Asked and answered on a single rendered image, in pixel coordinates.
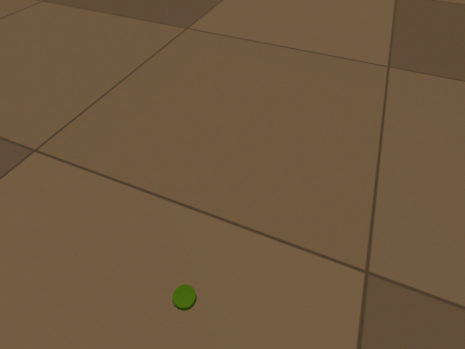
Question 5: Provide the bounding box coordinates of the tin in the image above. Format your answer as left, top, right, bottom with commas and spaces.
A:
173, 284, 196, 310

